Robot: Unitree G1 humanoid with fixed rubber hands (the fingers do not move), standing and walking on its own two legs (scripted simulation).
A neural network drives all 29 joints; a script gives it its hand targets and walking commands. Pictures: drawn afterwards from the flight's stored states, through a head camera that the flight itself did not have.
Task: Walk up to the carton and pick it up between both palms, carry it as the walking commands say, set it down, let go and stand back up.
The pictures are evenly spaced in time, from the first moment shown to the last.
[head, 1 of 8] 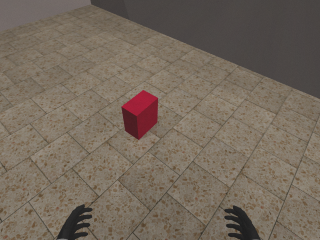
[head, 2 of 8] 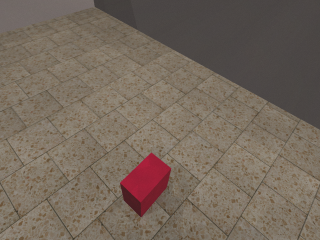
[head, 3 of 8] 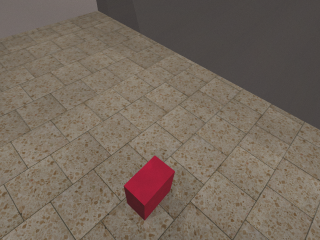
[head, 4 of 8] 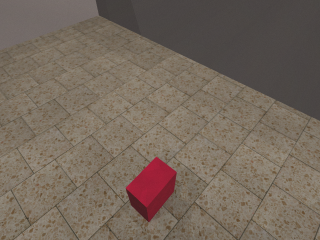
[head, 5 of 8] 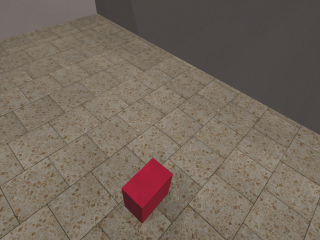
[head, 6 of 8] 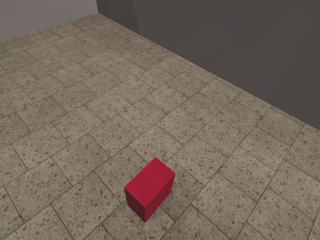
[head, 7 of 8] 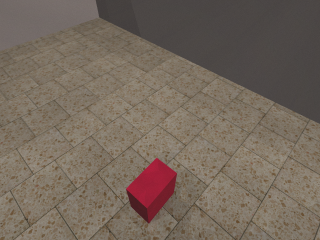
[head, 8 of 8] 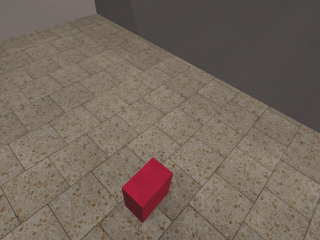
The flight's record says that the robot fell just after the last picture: no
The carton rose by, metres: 0.00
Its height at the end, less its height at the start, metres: +0.00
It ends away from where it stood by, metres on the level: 0.00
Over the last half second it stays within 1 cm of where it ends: yes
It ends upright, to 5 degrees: yes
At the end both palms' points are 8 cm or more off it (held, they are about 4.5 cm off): yes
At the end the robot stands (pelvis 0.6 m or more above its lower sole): yes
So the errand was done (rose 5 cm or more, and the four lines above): no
